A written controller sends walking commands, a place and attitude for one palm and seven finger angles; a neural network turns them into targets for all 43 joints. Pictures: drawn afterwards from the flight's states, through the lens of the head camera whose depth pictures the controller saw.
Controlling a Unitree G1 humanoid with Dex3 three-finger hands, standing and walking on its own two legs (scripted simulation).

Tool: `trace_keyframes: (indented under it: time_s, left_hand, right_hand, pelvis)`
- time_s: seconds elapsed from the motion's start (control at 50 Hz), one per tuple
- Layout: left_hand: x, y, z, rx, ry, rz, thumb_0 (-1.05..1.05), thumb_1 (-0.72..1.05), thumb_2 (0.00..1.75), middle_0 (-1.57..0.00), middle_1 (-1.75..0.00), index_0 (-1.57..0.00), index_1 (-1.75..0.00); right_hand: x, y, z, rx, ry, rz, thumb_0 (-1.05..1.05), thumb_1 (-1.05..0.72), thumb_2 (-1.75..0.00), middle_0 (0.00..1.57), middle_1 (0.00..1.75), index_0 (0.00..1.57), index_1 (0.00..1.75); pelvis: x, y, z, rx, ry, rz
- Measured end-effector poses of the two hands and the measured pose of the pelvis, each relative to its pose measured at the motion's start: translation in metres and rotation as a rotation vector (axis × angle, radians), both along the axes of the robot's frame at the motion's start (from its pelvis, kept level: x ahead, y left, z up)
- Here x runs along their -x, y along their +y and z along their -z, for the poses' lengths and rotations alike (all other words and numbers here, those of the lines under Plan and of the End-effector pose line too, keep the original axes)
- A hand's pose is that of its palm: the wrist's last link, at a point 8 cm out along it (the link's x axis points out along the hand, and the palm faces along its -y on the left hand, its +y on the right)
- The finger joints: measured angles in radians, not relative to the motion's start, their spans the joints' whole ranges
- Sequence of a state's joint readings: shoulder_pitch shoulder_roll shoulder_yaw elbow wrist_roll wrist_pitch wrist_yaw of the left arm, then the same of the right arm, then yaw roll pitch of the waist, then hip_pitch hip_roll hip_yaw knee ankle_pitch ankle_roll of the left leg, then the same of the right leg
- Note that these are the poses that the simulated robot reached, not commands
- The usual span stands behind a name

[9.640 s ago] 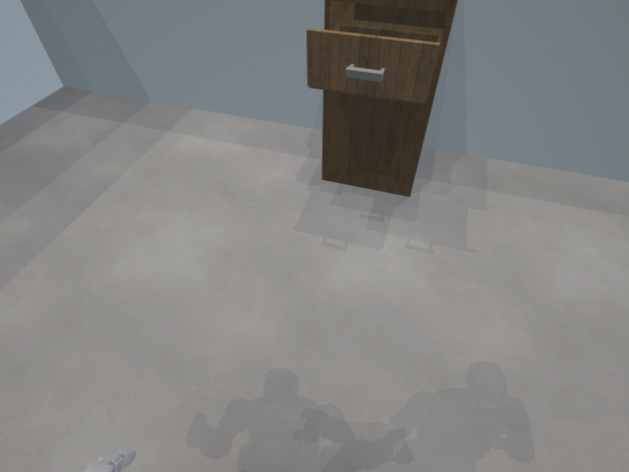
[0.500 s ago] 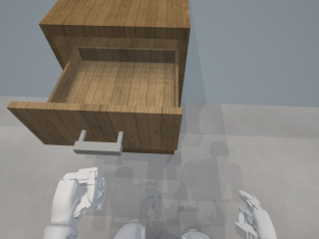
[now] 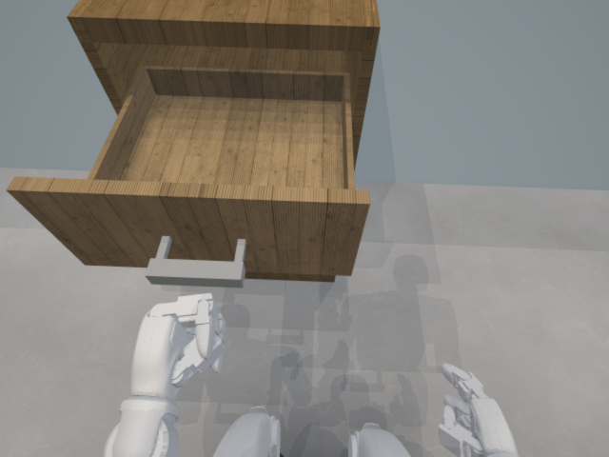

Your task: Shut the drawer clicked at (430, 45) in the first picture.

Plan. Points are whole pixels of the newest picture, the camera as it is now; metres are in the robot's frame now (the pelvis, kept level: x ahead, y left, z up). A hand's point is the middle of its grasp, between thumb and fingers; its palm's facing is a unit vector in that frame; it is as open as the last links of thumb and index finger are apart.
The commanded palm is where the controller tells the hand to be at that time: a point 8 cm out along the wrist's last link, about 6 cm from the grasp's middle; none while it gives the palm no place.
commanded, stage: bring the fist close to the handle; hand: left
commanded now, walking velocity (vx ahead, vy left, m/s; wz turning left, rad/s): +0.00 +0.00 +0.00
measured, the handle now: (200, 258) +0.35 +0.15 +0.05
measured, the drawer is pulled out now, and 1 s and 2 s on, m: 0.29 0.24 0.11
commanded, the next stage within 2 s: push the drawer shut in 0.20 s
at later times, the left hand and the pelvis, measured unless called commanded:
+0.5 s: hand (238, 338) +0.25 +0.09 +0.04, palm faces -0.06 -1.00 -0.03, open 3.2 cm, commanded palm +0.25 +0.16 +0.05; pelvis +0.00 -0.01 +0.00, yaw +1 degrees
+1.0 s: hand (232, 287) +0.32 +0.11 +0.04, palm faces -0.04 -1.00 -0.04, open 3.2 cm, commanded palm +0.31 +0.16 +0.05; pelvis -0.01 -0.02 +0.00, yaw +1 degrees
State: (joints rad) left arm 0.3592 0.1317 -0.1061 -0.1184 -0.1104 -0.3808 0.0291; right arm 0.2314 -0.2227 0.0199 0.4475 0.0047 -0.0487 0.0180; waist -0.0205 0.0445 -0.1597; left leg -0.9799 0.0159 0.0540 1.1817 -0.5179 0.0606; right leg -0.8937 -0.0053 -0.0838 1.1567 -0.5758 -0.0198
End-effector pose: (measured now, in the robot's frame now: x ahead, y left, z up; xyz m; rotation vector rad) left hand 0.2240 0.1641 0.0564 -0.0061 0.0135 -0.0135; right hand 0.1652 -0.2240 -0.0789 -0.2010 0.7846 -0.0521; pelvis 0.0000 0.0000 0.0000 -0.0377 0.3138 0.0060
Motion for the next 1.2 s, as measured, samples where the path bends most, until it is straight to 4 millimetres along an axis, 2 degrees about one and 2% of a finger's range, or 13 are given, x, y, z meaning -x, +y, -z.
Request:
trace_keyframes:
  time_s: [0.08, 0.22, 0.36, 0.4, 0.44, 0.54, 0.6, 0.68, 0.88, 1.2]
  left_hand:
    - [0.004, 0.002, -0.006, 0.001, -0.025, -0.036, 0.02, 0.9, 0.9, -1.4, -1.6, -1.39, -1.6]
    - [0.003, -0.016, 0.018, -0.004, 0.054, 0.056, 0.02, 0.9, 0.9, -1.4, -1.6, -1.4, -1.6]
    - [-0.001, -0.004, -0.008, -0.017, -0.046, -0.035, 0.02, 0.89, 0.9, -1.4, -1.6, -1.39, -1.6]
    - [-0.003, -0.005, -0.009, -0.023, -0.049, -0.037, 0.02, 0.9, 0.9, -1.4, -1.6, -1.39, -1.6]
    - [-0.006, -0.01, -0.002, -0.028, -0.023, -0.01, 0.02, 0.9, 0.9, -1.4, -1.6, -1.4, -1.6]
    - [-0.019, -0.017, 0.021, -0.036, 0.055, 0.058, 0.02, 0.9, 0.9, -1.4, -1.6, -1.4, -1.6]
    - [-0.03, -0.01, 0.015, -0.038, 0.022, 0.031, 0.03, 0.89, 0.89, -1.4, -1.6, -1.4, -1.6]
    - [-0.033, -0.003, 0.009, -0.045, 0.006, 0.005, 0.07, 0.83, 0.88, -1.4, -1.6, -1.39, -1.6]
    - [-0.053, -0.001, 0.013, -0.042, -0.014, 0.024, 0.03, 0.81, 0.9, -1.4, -1.6, -1.4, -1.6]
    - [-0.103, -0.004, 0.01, -0.033, -0.004, 0.018, 0.06, 0.83, 0.89, -1.4, -1.6, -1.4, -1.6]
  right_hand:
    - [-0.002, 0.003, -0.001, -0.008, 0.001, -0.016, 0.02, -0.9, -0.89, 0.21, 0.3, 0.2, 0.3]
    - [-0.006, -0.001, 0.0, 0.012, 0.002, -0.021, 0.02, -0.9, -0.89, 0.21, 0.3, 0.2, 0.3]
    - [-0.008, -0.004, -0.001, -0.003, -0.005, -0.017, 0.02, -0.9, -0.89, 0.21, 0.3, 0.2, 0.3]
    - [-0.007, -0.005, 0.0, -0.009, -0.003, -0.022, 0.02, -0.9, -0.89, 0.21, 0.3, 0.2, 0.3]
    - [-0.007, -0.007, 0.001, -0.009, 0.003, -0.025, 0.02, -0.9, -0.89, 0.21, 0.3, 0.2, 0.3]
    - [-0.001, -0.016, 0.004, 0.014, 0.026, -0.007, 0.02, -0.9, -0.89, 0.21, 0.3, 0.2, 0.3]
    - [0.003, -0.023, 0.004, 0.026, 0.039, 0.01, 0.02, -0.9, -0.89, 0.21, 0.3, 0.2, 0.3]
    - [0.009, -0.029, 0.005, 0.026, 0.057, 0.022, 0.02, -0.9, -0.89, 0.21, 0.3, 0.2, 0.3]
    - [0.02, -0.04, 0.012, 0.045, 0.102, 0.032, 0.01, -0.9, -0.89, 0.21, 0.3, 0.2, 0.3]
    - [0.046, -0.036, 0.013, 0.035, 0.166, 0.074, 0.01, -0.91, -0.89, 0.21, 0.3, 0.2, 0.3]
  pelvis:
    - [-0.001, 0.001, -0.001, 0.002, -0.002, -0.006]
    - [0.002, -0.002, 0.003, 0.001, 0.002, -0.01]
    - [0.0, -0.006, 0.0, -0.001, -0.004, -0.01]
    - [0.0, -0.007, -0.001, -0.003, -0.005, -0.011]
    - [0.0, -0.009, -0.001, -0.004, -0.005, -0.013]
    - [0.002, -0.015, 0.001, -0.007, -0.002, -0.01]
    - [0.002, -0.018, 0.001, -0.007, -0.002, -0.009]
    - [0.0, -0.02, -0.002, -0.008, -0.003, -0.009]
    - [0.005, -0.022, -0.002, -0.009, 0.0, -0.011]
    - [0.008, -0.015, -0.007, -0.01, 0.004, 0.0]
